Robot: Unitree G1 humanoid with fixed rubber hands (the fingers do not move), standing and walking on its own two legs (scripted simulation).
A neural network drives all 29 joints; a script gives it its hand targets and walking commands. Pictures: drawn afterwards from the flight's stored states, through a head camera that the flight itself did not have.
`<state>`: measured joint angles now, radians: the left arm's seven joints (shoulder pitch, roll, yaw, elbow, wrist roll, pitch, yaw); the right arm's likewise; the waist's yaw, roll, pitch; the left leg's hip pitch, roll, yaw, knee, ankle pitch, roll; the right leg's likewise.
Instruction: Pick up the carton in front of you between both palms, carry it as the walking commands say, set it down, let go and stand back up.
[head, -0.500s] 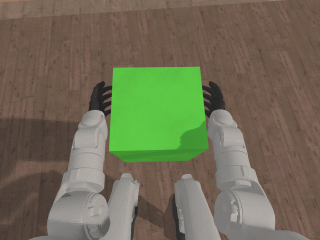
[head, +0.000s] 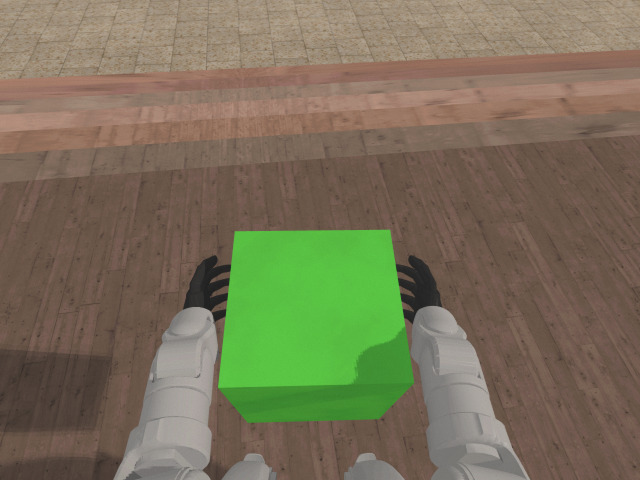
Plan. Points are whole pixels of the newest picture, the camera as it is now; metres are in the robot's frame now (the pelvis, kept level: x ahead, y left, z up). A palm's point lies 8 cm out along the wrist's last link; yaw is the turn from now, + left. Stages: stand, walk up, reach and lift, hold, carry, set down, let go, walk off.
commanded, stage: reach and lift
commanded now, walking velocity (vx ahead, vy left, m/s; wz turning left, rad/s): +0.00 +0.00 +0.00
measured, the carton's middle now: (313, 333) +0.33 +0.00 -0.09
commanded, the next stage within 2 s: hold in 1.30 s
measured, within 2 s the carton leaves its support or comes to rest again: neither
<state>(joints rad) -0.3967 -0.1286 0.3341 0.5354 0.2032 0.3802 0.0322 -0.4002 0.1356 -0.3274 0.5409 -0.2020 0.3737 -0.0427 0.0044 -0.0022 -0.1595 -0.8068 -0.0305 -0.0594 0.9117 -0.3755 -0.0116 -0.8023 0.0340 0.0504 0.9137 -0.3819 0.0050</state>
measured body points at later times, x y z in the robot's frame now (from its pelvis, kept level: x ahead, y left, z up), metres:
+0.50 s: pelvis +0.00 +0.00 +0.05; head -0.02 +0.00 +0.50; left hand +0.32 +0.16 +0.07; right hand +0.31 -0.15 +0.07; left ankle +0.04 +0.13 -0.69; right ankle +0.03 -0.12 -0.69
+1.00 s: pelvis +0.02 +0.00 +0.06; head +0.00 +0.00 +0.51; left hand +0.33 +0.15 +0.08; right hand +0.33 -0.15 +0.08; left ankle +0.04 +0.13 -0.69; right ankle +0.03 -0.12 -0.69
